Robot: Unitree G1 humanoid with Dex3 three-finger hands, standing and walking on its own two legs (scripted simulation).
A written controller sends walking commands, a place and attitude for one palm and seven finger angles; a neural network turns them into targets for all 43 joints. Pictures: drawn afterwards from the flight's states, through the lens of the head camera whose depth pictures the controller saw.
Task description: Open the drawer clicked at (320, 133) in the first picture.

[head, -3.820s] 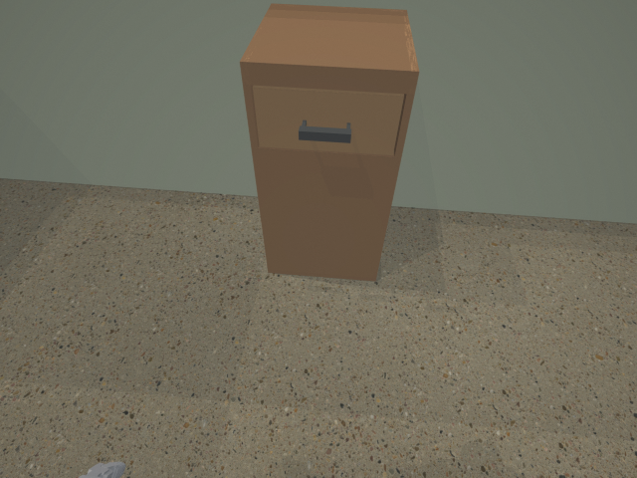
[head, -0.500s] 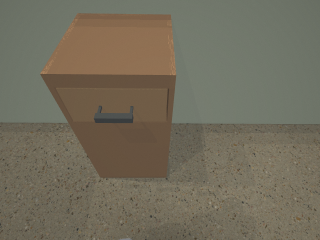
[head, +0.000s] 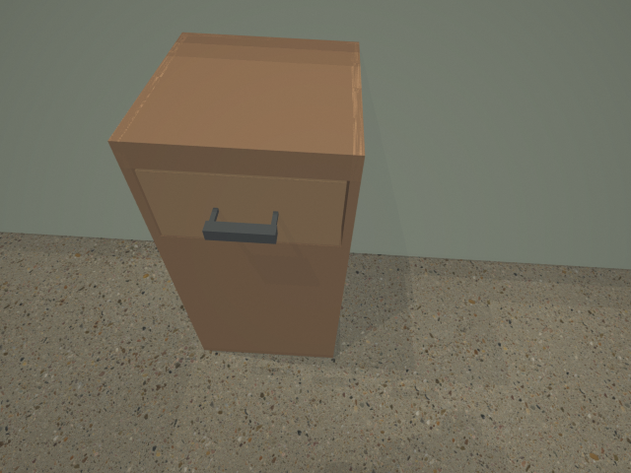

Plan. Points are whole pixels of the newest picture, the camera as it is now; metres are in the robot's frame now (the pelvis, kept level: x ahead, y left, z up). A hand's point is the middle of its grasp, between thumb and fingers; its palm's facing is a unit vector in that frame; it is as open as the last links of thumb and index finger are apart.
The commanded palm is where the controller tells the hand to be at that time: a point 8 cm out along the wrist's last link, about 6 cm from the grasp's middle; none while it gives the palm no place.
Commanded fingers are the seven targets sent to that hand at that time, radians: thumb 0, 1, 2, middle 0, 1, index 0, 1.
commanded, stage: come to a stop and stand still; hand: left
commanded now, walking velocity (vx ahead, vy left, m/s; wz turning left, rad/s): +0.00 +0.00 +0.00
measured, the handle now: (243, 223) +0.55 +0.19 -0.08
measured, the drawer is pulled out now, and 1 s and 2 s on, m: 0.00 0.00 0.00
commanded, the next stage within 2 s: look again from close up in 0.36 s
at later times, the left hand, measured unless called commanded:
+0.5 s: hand out of the picture +0.01 +0.17 -0.18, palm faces +0.01 -0.98 -0.17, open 7.3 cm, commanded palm none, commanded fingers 0.00 0.90 0.90 -0.20 -0.30 -0.20 -0.30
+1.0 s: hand out of the picture -0.01 +0.17 -0.17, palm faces +0.02 -0.98 -0.18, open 7.3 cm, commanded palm none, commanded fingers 0.00 0.90 0.90 -0.20 -0.30 -0.20 -0.30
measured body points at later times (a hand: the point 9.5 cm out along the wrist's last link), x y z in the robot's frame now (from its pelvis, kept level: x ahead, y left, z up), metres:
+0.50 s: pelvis +0.01 +0.01 +0.01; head +0.02 +0.02 +0.46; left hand +0.01 +0.23 -0.16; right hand +0.01 -0.21 -0.15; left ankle -0.02 +0.12 -0.73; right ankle +0.01 -0.14 -0.73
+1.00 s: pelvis -0.01 +0.00 +0.00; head -0.03 +0.00 +0.45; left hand -0.01 +0.22 -0.16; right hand -0.02 -0.21 -0.16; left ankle -0.02 +0.12 -0.73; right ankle +0.01 -0.14 -0.73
